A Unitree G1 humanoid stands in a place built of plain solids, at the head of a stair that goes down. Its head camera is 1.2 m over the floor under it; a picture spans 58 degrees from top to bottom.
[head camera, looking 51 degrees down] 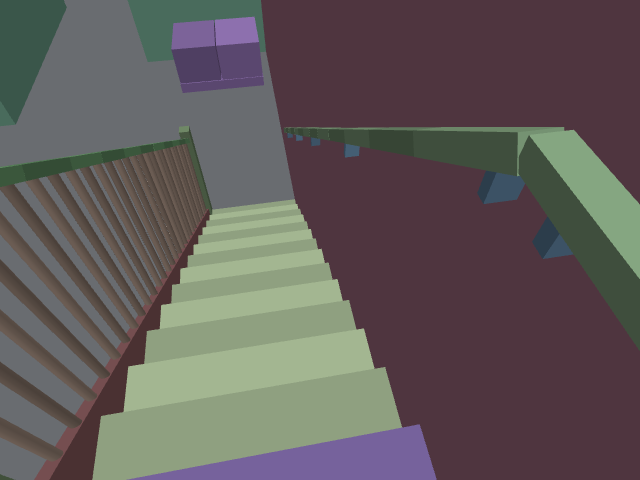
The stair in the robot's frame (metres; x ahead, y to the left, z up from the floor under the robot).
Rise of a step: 0.17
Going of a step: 0.23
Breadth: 0.90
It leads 10 degrees to the left of straight ahead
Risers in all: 14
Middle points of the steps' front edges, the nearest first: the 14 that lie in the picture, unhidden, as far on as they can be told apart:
0.26 0.18 0.00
0.49 0.23 -0.17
0.72 0.27 -0.34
0.95 0.31 -0.51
1.18 0.35 -0.68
1.41 0.39 -0.85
1.64 0.43 -1.02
1.88 0.47 -1.19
2.11 0.51 -1.36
2.34 0.55 -1.53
2.57 0.59 -1.70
2.80 0.63 -1.87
3.03 0.68 -2.04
3.26 0.72 -2.21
